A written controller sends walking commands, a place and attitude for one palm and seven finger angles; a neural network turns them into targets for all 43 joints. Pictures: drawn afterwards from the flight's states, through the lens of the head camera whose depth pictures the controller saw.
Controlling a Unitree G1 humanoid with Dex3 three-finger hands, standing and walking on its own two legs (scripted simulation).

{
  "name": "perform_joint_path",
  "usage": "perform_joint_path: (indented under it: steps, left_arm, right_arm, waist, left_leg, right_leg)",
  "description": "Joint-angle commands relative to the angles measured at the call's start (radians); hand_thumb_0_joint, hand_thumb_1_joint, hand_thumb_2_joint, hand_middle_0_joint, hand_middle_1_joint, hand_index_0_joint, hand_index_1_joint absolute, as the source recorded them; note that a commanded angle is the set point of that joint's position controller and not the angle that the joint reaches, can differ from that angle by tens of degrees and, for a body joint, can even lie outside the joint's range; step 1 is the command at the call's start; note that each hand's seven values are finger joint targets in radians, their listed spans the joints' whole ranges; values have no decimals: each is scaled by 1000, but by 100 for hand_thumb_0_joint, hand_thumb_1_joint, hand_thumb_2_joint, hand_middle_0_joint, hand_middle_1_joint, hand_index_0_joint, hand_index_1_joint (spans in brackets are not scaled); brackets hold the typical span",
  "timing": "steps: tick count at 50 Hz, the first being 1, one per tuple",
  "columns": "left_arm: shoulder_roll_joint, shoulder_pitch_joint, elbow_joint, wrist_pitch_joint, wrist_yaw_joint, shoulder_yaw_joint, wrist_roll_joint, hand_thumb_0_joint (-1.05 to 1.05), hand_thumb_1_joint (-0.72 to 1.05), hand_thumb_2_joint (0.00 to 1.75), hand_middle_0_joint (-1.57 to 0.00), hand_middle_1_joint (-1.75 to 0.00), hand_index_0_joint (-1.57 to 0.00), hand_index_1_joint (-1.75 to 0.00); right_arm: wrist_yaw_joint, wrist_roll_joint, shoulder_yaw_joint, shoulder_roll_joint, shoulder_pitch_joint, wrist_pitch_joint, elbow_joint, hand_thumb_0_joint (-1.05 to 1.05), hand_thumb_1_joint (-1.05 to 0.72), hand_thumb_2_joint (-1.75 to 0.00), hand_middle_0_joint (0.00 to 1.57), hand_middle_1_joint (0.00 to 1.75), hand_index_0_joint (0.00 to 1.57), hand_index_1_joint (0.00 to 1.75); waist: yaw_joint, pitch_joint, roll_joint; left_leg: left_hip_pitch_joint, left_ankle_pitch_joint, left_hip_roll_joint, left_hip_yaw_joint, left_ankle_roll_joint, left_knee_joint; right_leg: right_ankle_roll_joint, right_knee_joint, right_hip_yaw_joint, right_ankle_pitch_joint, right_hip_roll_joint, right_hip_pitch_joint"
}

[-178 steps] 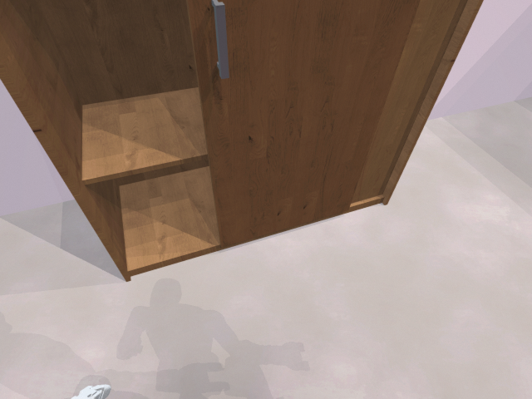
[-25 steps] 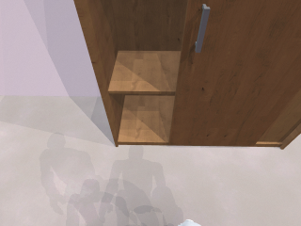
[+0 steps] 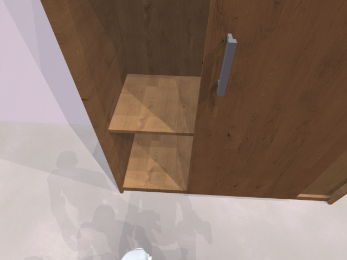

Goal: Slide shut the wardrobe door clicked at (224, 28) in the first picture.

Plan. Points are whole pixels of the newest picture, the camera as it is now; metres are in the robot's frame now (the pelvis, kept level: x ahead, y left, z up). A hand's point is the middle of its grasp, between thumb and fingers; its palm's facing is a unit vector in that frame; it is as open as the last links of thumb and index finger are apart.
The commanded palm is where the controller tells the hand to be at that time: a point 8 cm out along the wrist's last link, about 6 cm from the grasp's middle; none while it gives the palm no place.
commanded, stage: come to a stop and stand still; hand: right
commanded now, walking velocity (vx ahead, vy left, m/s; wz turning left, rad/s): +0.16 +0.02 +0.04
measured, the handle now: (224, 66) +0.58 -0.10 +0.16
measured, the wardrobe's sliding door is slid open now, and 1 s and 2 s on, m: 0.39 0.39 0.39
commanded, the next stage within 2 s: none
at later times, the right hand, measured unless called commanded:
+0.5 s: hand out of the picture +0.14 -0.20 -0.20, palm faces +0.08 +0.98 -0.17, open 7.3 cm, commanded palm none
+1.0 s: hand out of the picture +0.04 -0.20 -0.18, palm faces +0.02 +0.98 -0.19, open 7.4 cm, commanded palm none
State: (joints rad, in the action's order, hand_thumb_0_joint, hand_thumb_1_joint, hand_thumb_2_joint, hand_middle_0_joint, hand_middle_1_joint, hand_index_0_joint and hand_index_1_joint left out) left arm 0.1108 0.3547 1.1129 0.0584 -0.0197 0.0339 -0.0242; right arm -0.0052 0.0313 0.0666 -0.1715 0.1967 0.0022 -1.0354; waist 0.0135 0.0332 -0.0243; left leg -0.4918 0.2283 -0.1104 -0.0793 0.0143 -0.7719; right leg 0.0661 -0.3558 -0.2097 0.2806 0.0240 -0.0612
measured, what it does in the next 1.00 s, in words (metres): steps on the spot: left foot, then right foot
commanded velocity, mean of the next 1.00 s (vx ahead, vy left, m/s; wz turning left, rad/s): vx -0.08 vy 0.03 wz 0.00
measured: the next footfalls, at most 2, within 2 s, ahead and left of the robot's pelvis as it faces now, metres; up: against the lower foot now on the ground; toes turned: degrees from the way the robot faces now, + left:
left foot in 0.12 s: +0.16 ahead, +0.13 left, +0.00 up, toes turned +8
right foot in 0.44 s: +0.14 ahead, -0.10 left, +0.00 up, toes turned -4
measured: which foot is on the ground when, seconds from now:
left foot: up 0.00-0.10, down 0.12-0.46, up 0.48-1.00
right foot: down 0.00-0.12, up 0.14-0.42, down 0.44-1.00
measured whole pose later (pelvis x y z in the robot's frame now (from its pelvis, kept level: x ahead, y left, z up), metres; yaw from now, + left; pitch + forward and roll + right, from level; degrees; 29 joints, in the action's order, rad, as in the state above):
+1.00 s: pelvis +0.05 -0.02 +0.00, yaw +0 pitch +0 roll +1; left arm 0.15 0.29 1.13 -0.02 -0.03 0.04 -0.02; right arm 0.03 0.02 0.03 -0.18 0.30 -0.05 -1.12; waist 0.02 0.01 -0.02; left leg -0.18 0.37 -0.04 -0.03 0.01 -0.55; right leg 0.07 -0.33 -0.14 0.10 0.01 -0.24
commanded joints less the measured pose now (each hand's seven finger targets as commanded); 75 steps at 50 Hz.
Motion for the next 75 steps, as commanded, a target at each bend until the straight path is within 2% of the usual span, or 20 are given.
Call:
perform_joint_path:
  steps: [1,4,5,6,7,9,12,17,21,23,24,27,34,47,50,52,54,55,62,75]
  left_arm:
    - [149,84,-5,4,-7,34,-7,0,90,90,-20,-30,-20,-30]
    - [133,84,10,1,-8,24,3,0,90,90,-20,-30,-20,-30]
    - [104,87,4,5,-5,18,14,0,90,90,-20,-30,-20,-30]
    - [60,117,-13,7,-6,8,22,0,90,90,-20,-30,-20,-30]
    - [84,89,-15,-15,-16,6,24,0,90,90,-20,-30,-20,-30]
    - [57,40,-18,-42,-21,4,29,0,90,90,-20,-30,-20,-30]
    - [26,38,-10,-82,-18,9,25,0,90,90,-20,-30,-20,-30]
    - [63,-3,-68,-98,-7,30,15,0,90,90,-20,-30,-20,-30]
    - [99,37,-81,-84,-1,36,10,0,90,90,-20,-30,-20,-30]
    - [233,1,-132,-66,-3,52,-7,0,90,90,-20,-30,-20,-30]
    - [243,-44,-142,-62,-21,51,-7,0,90,90,-20,-30,-20,-30]
    - [187,-174,-170,-48,-33,22,-2,0,90,90,-20,-30,-20,-30]
    - [205,-62,-106,-43,-45,28,9,0,90,90,-20,-30,-20,-30]
    - [202,-62,-24,-61,-14,37,5,0,90,90,-20,-30,-20,-30]
    - [167,-50,-6,-64,-7,33,12,0,90,90,-20,-30,-20,-30]
    - [101,-17,6,-67,1,16,20,0,90,90,-20,-30,-20,-30]
    - [69,2,18,-71,2,1,11,0,90,90,-20,-30,-20,-30]
    - [76,21,25,-72,1,-2,8,0,90,90,-20,-30,-20,-30]
    - [67,57,60,-59,-13,-18,12,0,90,90,-20,-30,-20,-30]
    - [51,41,56,-50,-24,-18,14,0,90,90,-20,-30,-20,-30]
  right_arm:
    - [-4,-1,-9,-9,-33,20,61,0,-90,-90,20,30,20,30]
    - [3,2,1,-48,116,41,9,0,-90,-90,20,30,20,30]
    - [15,3,10,-103,224,55,-25,0,-90,-90,20,30,20,30]
    - [25,-6,19,-170,289,61,-44,0,-90,-90,20,30,20,30]
    - [33,-20,8,-155,261,59,-38,0,-90,-90,20,30,20,30]
    - [51,-10,-1,-131,86,43,3,0,-90,-90,20,30,20,30]
    - [61,-3,5,-120,17,13,33,0,-90,-90,20,30,20,30]
    - [57,0,29,-162,-13,-12,65,0,-90,-90,20,30,20,30]
    - [48,-10,28,-147,-45,-29,88,0,-90,-90,20,30,20,30]
    - [42,-20,7,-56,-15,-46,115,0,-90,-90,20,30,20,30]
    - [48,-9,9,-85,-19,-57,103,0,-90,-90,20,30,20,30]
    - [28,-4,16,-99,70,-45,38,0,-90,-90,20,30,20,30]
    - [23,-6,11,-111,112,-56,1,0,-90,-90,20,30,20,30]
    - [35,-14,-34,-51,178,-45,-70,0,-90,-90,20,30,20,30]
    - [44,-11,-36,-51,258,-28,-106,0,-90,-90,20,30,20,30]
    - [50,-11,-41,-87,205,-10,-89,0,-90,-90,20,30,20,30]
    - [48,-20,-45,-97,143,6,-79,0,-90,-90,20,30,20,30]
    - [50,-22,-49,-72,123,8,-75,0,-90,-90,20,30,20,30]
    - [52,-31,-57,-19,195,9,-90,0,-90,-90,20,30,20,30]
    - [58,-29,-57,12,241,21,-103,0,-90,-90,20,30,20,30]
  waist:
    - [18,90,92]
    - [-53,7,35]
    - [-89,-84,-68]
    - [-75,-165,-208]
    - [-68,-179,-158]
    - [-30,-81,-124]
    - [-9,-54,-54]
    - [-14,-76,-113]
    - [31,-79,-101]
    - [25,-42,350]
    - [31,-36,303]
    - [-36,-22,97]
    - [8,-70,133]
    - [-3,-1,161]
    - [-31,11,82]
    - [1,47,-14]
    - [22,93,-210]
    - [27,120,-225]
    - [5,117,37]
    - [-3,51,22]
  left_leg:
    - [29,25,29,-32,-19,110]
    - [331,-104,66,-54,-43,299]
    - [539,-344,-70,101,-89,291]
    - [675,-743,-290,332,-203,334]
    - [566,-952,-312,316,-255,361]
    - [382,-878,-288,228,-265,373]
    - [303,-737,-222,117,-218,382]
    - [304,-651,-213,105,-207,360]
    - [158,-274,-143,70,-109,269]
    - [46,326,90,-26,3,-39]
    - [87,364,92,109,-8,-192]
    - [34,164,88,156,1,-310]
    - [20,141,81,149,44,-206]
    - [255,188,73,48,-10,203]
    - [408,33,59,41,-24,449]
    - [288,208,-65,192,-72,551]
    - [88,330,-81,240,-81,633]
    - [50,317,-78,232,-85,636]
    - [178,120,4,152,-59,508]
    - [267,-89,2,137,-47,491]
  right_leg:
    - [104,92,188,-339,-308,-22]
    - [35,-158,119,-446,-239,-88]
    - [-11,-346,74,-332,-175,-229]
    - [-65,-551,36,168,-56,-371]
    - [-72,-634,133,331,-67,-310]
    - [-81,-625,205,304,-114,-301]
    - [-94,-505,168,236,-89,-269]
    - [-107,-461,151,157,-67,-291]
    - [-91,-148,148,-116,-88,-91]
    - [58,115,549,-347,-404,-185]
    - [79,152,570,-282,-424,-263]
    - [61,140,411,-103,-310,-214]
    - [43,147,360,-271,-325,28]
    - [48,236,369,150,-274,-157]
    - [-22,181,286,169,-195,-249]
    - [-69,65,216,99,-102,-232]
    - [-63,-48,189,-38,-74,-118]
    - [-60,-79,191,-70,-80,-101]
    - [-52,9,228,-105,-121,-145]
    - [-51,-18,216,-227,-134,-94]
